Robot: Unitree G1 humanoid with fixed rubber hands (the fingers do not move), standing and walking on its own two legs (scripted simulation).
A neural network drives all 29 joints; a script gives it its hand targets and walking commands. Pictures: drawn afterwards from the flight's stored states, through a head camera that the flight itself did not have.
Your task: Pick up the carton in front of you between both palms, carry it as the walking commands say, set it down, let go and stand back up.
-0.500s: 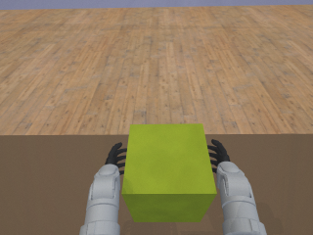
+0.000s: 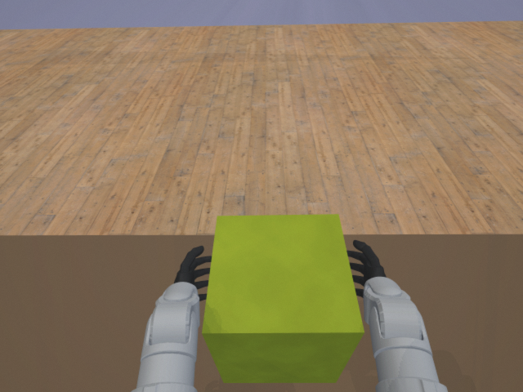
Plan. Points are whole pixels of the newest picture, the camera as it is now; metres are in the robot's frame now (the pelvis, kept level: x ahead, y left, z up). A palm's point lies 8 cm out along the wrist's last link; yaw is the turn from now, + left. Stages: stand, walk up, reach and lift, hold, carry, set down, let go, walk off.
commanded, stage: reach and lift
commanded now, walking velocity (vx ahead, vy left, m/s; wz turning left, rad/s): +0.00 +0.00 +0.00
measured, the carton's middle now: (278, 302) +0.31 +0.00 -0.04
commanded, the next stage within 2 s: hold in 0.02 s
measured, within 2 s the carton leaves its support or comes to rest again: neither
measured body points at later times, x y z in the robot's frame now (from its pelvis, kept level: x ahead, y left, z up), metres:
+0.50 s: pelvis -0.02 +0.00 +0.00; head -0.05 +0.00 +0.45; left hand +0.29 +0.15 +0.04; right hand +0.29 -0.15 +0.04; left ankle +0.01 +0.13 -0.75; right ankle +0.00 -0.13 -0.75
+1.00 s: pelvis +0.12 +0.00 -0.01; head +0.09 +0.00 +0.43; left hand +0.40 +0.15 +0.08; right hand +0.40 -0.15 +0.08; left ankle +0.14 +0.09 -0.75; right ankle +0.01 -0.11 -0.73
